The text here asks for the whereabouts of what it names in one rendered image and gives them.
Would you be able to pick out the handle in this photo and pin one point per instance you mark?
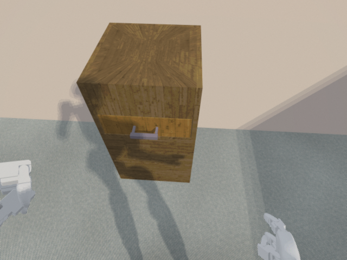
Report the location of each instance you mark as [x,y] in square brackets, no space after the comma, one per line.
[148,136]

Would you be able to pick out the drawer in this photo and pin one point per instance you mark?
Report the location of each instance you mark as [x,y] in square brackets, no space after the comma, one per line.
[167,127]

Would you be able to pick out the cabinet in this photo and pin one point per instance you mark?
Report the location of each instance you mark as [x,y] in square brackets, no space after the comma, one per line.
[147,70]

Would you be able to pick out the right robot hand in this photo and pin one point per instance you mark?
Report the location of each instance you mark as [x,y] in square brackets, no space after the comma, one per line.
[282,246]

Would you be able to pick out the left robot hand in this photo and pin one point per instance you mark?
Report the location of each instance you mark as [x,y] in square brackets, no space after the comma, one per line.
[15,181]

